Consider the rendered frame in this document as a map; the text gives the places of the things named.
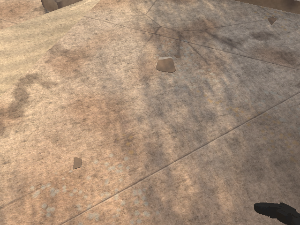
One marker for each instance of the robot right hand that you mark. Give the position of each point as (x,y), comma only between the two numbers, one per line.
(281,211)

